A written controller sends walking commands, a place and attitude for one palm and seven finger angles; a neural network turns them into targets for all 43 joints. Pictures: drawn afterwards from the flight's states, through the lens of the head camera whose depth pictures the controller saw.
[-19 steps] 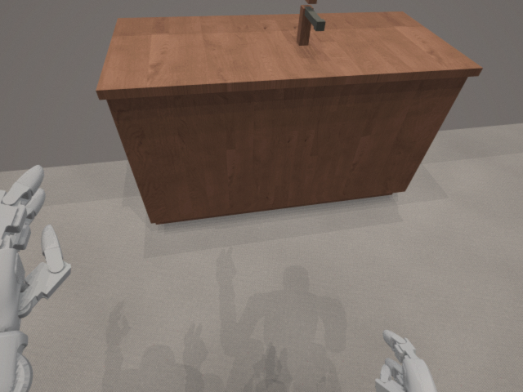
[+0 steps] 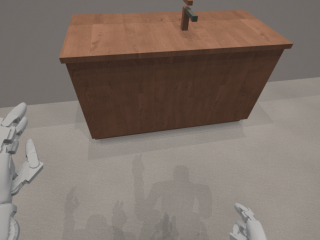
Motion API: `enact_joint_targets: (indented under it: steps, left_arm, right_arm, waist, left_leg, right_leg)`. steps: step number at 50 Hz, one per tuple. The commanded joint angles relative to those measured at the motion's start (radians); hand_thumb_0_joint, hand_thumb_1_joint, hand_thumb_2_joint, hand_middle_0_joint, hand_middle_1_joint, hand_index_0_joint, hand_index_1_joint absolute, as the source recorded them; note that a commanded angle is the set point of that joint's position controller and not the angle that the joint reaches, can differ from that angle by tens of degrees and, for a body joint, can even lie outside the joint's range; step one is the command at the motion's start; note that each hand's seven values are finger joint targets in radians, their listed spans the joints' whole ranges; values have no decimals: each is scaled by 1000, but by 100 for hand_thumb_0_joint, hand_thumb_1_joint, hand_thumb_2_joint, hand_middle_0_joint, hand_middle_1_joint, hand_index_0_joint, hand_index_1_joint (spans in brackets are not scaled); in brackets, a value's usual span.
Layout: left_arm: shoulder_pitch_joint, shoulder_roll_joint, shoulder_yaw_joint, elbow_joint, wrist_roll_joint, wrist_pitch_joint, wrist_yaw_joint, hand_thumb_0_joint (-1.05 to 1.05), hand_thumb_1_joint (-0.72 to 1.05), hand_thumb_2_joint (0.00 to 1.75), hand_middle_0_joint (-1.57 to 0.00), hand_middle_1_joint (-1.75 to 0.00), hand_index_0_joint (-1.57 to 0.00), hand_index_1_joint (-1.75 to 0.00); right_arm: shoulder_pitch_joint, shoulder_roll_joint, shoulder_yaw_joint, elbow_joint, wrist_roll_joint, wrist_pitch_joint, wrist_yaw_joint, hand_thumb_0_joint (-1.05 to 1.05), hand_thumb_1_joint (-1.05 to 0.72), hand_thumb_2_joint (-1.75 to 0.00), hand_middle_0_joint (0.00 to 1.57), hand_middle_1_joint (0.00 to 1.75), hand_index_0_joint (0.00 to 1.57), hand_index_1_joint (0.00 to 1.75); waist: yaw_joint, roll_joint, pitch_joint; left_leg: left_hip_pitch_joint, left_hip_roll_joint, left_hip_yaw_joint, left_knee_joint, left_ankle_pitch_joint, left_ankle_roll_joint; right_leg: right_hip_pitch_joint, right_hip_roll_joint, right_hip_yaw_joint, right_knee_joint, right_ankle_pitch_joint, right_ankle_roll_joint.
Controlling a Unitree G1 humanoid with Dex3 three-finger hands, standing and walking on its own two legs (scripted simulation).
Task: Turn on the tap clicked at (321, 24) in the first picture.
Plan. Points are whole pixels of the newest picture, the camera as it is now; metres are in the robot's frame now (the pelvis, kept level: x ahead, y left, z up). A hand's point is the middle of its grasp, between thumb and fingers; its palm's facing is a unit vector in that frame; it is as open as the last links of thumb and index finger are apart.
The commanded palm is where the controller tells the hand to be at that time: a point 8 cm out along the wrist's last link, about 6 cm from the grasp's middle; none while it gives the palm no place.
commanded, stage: look at it before walking up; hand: left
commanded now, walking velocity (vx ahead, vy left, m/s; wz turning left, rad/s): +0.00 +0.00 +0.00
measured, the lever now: (194, 18) +1.14 -0.11 +0.11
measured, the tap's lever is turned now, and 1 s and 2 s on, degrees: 0 0 0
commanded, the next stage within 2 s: walk to a spot facing it in 0.02 s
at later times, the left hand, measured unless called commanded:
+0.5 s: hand (64, 159) +0.23 +0.20 +0.15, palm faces +0.32 -0.88 -0.36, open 7.4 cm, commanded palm +0.18 +0.25 +0.18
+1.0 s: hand (140, 134) +0.30 +0.07 +0.16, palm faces +0.04 -0.91 -0.41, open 7.4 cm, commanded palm +0.26 +0.15 +0.18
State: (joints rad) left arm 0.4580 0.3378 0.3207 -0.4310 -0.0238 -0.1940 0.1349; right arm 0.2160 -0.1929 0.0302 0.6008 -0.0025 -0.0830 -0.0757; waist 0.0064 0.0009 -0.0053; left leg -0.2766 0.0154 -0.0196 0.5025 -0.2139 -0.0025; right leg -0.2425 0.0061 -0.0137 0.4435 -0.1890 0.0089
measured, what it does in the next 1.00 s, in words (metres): lifts its left foot, turning right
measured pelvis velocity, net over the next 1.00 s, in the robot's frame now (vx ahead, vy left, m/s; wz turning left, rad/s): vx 0.00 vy -0.05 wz -0.38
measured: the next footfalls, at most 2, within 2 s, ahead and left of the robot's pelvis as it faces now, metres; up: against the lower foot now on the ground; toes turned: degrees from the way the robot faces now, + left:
left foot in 1.24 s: +0.21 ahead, +0.02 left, +0.00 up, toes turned -20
right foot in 1.56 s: +0.13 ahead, -0.29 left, +0.00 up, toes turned -49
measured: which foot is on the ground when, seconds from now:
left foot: down 0.00-0.86, up 0.88-1.00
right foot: down 0.00-1.00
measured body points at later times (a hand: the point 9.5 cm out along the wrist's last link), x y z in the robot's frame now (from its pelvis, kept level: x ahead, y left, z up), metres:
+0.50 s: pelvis -0.02 -0.01 -0.02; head +0.00 -0.01 +0.43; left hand +0.20 +0.25 +0.17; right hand +0.14 -0.25 -0.09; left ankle +0.03 +0.12 -0.74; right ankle +0.03 -0.13 -0.74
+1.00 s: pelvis +0.00 -0.05 -0.02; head +0.02 -0.08 +0.43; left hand +0.29 +0.12 +0.18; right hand +0.06 -0.32 -0.13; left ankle +0.04 +0.09 -0.65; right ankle +0.00 -0.13 -0.74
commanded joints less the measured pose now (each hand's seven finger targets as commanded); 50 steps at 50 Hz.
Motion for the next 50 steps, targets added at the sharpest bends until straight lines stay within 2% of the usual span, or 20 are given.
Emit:
enact_joint_targets:
  steps: [1, 6, 19, 24, 26, 28, 30, 31, 33, 34, 35, 37, 41, 42, 43, 44, 45, 46, 48, 50]
  left_arm:
    - [-81, 159, 99, -202, 1, -60, 21, 0, 90, 90, -20, -30, -20, -30]
    - [-97, 167, 102, -221, 4, -63, 23, 0, 90, 90, -20, -30, -20, -30]
    - [-115, 148, 112, -257, -2, -58, 26, 0, 90, 90, -20, -30, -20, -30]
    - [-81, 175, 149, -280, -11, -61, 27, 0, 90, 90, -20, -30, -20, -30]
    - [-67, 189, 169, -280, -14, -63, 30, 0, 90, 90, -20, -30, -20, -30]
    - [-59, 189, 172, -284, -16, -70, 32, 0, 90, 90, -20, -30, -20, -30]
    - [-49, 180, 172, -278, -19, -78, 32, 0, 90, 90, -20, -30, -20, -30]
    - [-65, 171, 168, -294, -22, -84, 31, 0, 90, 90, -20, -30, -20, -30]
    - [-48, 165, 171, -262, -16, -96, 30, 0, 90, 90, -20, -30, -20, -30]
    - [-62, 152, 150, -240, -2, -100, 26, 0, 90, 90, -20, -30, -20, -30]
    - [-80, 144, 136, -232, 0, -109, 20, 0, 90, 90, -20, -30, -20, -30]
    - [-138, 128, 93, -228, 9, -115, 12, 0, 90, 90, -20, -30, -20, -30]
    - [-170, 141, 82, -155, 23, -95, 12, 0, 90, 90, -20, -30, -20, -30]
    - [-181, 155, 86, -162, 27, -91, 13, 0, 90, 90, -20, -30, -20, -30]
    - [-157, 215, 140, -142, 26, -88, 25, 0, 90, 90, -20, -30, -20, -30]
    - [-154, 244, 187, -164, 4, -89, 43, 0, 90, 90, -20, -30, -20, -30]
    - [-144, 238, 179, -225, 2, -102, 42, 0, 90, 90, -20, -30, -20, -30]
    - [-114, 259, 198, -262, 2, -112, 34, 0, 90, 90, -20, -30, -20, -30]
    - [-41, 243, 204, -295, -2, -135, 30, 0, 90, 90, -20, -30, -20, -30]
    - [-28, 247, 218, -310, -3, -147, 30, 0, 90, 90, -20, -30, -20, -30]
  right_arm:
    - [-98, -127, -53, -153, 1, -49, -10, 0, -90, -90, 20, 30, 20, 30]
    - [-99, -127, -52, -154, 2, -51, -11, 0, -90, -90, 20, 30, 20, 30]
    - [-94, -129, -70, -197, 13, -38, 6, 0, -90, -90, 20, 30, 20, 30]
    - [-88, -117, -71, -209, 8, -14, 16, 0, -90, -90, 20, 30, 20, 30]
    - [-87, -111, -74, -207, 6, -2, 22, 0, -90, -90, 20, 30, 20, 30]
    - [-84, -106, -70, -200, 1, 2, 25, 0, -90, -90, 20, 30, 20, 30]
    - [-85, -111, -69, -196, -4, -2, 20, 0, -90, -90, 20, 30, 20, 30]
    - [-90, -121, -71, -197, -4, -8, 14, 0, -90, -90, 20, 30, 20, 30]
    - [-86, -128, -70, -184, 0, -19, 0, 0, -90, -90, 20, 30, 20, 30]
    - [-68, -126, -78, -176, 2, -26, 4, 0, -90, -90, 20, 30, 20, 30]
    - [-61, -130, -81, -168, 0, -31, 8, 0, -90, -90, 20, 30, 20, 30]
    - [-71, -136, -74, -160, -2, -42, 15, 0, -90, -90, 20, 30, 20, 30]
    - [-52, -144, -76, -159, 1, -54, 25, 0, -90, -90, 20, 30, 20, 30]
    - [-50, -137, -77, -162, 5, -55, 30, 0, -90, -90, 20, 30, 20, 30]
    - [-78, -109, -76, -180, 11, -54, 29, 0, -90, -90, 20, 30, 20, 30]
    - [-127, -120, -76, -190, 5, -66, 32, 0, -90, -90, 20, 30, 20, 30]
    - [-98, -117, -77, -170, -3, -59, 38, 0, -90, -90, 20, 30, 20, 30]
    - [-93, -122, -74, -157, 1, -36, 45, 0, -90, -90, 20, 30, 20, 30]
    - [-90, -107, -57, -141, -1, -9, 49, 0, -90, -90, 20, 30, 20, 30]
    - [-92, -108, -62, -140, 0, 4, 49, 0, -90, -90, 20, 30, 20, 30]
  waist:
    - [-3, 55, -79]
    - [-2, 70, -79]
    - [16, 86, -111]
    - [8, -16, -108]
    - [3, -56, -110]
    - [-1, -71, -118]
    - [-2, -37, -103]
    - [-6, 42, -105]
    - [-6, 262, -106]
    - [-13, 252, -81]
    - [-17, 220, -42]
    - [-11, 190, -3]
    - [11, 145, -15]
    - [20, 21, -34]
    - [34, -311, -35]
    - [44, -321, -57]
    - [19, -184, -67]
    - [13, -86, -72]
    - [2, -48, -84]
    - [-4, -51, -107]
  left_leg:
    - [-41, 36, -14, -109, -1, 6]
    - [-52, 40, -24, -131, -46, 10]
    - [-55, 162, -2, -40, -106, 26]
    - [-38, 110, 54, 90, -181, 0]
    - [-20, 78, 73, 139, -227, -15]
    - [-9, 72, 74, 123, -276, -11]
    - [38, 102, 50, 53, -321, 14]
    - [100, 155, -5, -11, -342, 40]
    - [96, 390, -233, -213, -393, 143]
    - [54, 449, -249, -250, -394, 183]
    - [38, 456, -202, -234, -328, 193]
    - [13, 436, -67, -190, -198, 156]
    - [-91, 317, 170, 59, -193, 50]
    - [-184, 243, 204, 284, -207, 26]
    - [-415, 100, 236, 616, -365, -23]
    - [-540, 77, 95, 784, -405, -51]
    - [-523, 105, -5, 834, -337, -58]
    - [-542, 119, -25, 856, -296, -62]
    - [-509, 128, -6, 820, -184, -71]
    - [-452, 140, 11, 681, -170, -71]
  right_leg:
    - [65, -48, 54, -87, -10, -7]
    - [69, -38, 45, -84, -52, -4]
    - [-85, -23, 138, 143, -10, -17]
    - [-185, -84, 279, 76, -19, -55]
    - [-222, -120, 366, 17, -56, -81]
    - [-224, -122, 391, 4, -178, -96]
    - [-282, -77, 357, 45, -274, -90]
    - [-348, -30, 293, 125, -287, -70]
    - [-380, 62, 69, 507, -325, -2]
    - [-371, 10, 25, 632, -340, 13]
    - [-374, -29, 20, 640, -325, 18]
    - [-315, -58, -28, 541, -326, 27]
    - [-1, 11, -161, 194, -229, 7]
    - [92, -36, -34, 73, -198, -45]
    - [186, -247, 429, -66, -94, -171]
    - [201, -386, 699, -151, -22, -258]
    - [182, -370, 718, -161, -146, -273]
    - [189, -354, 688, -145, -189, -285]
    - [185, -282, 462, -120, 17, -249]
    - [166, -266, 361, -105, 151, -241]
